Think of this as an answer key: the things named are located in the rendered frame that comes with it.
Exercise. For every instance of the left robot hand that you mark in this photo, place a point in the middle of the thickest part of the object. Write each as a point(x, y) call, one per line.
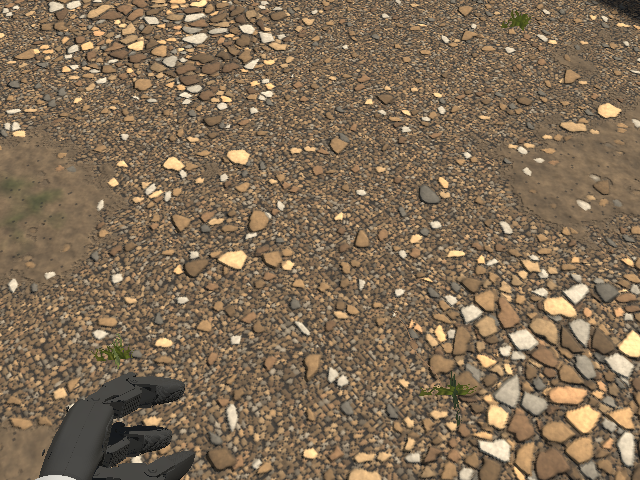
point(87, 445)

